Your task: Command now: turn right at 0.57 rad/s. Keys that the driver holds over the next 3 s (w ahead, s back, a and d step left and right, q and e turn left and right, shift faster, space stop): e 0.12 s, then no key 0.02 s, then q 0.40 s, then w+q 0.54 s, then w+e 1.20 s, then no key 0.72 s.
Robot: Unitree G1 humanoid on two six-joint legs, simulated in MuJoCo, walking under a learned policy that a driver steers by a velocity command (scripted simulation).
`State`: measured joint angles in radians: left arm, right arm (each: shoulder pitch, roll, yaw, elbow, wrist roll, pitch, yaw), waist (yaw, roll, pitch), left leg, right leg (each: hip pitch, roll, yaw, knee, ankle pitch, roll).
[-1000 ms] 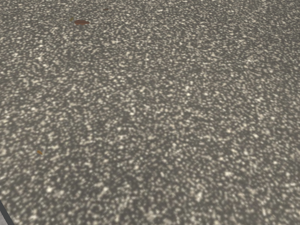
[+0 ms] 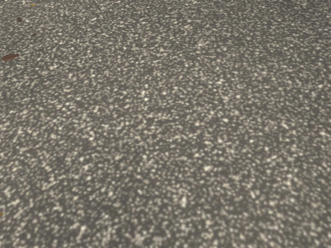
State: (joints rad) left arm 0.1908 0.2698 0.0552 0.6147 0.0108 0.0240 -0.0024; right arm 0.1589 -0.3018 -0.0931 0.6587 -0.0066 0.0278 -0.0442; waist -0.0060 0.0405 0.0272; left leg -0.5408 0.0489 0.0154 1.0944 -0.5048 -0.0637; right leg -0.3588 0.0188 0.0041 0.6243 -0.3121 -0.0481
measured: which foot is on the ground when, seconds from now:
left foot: up 0.00-0.32, down 0.34-0.58, up 0.60-0.90, down 0.92-1.00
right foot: down 0.00-0.92, up 0.94-1.00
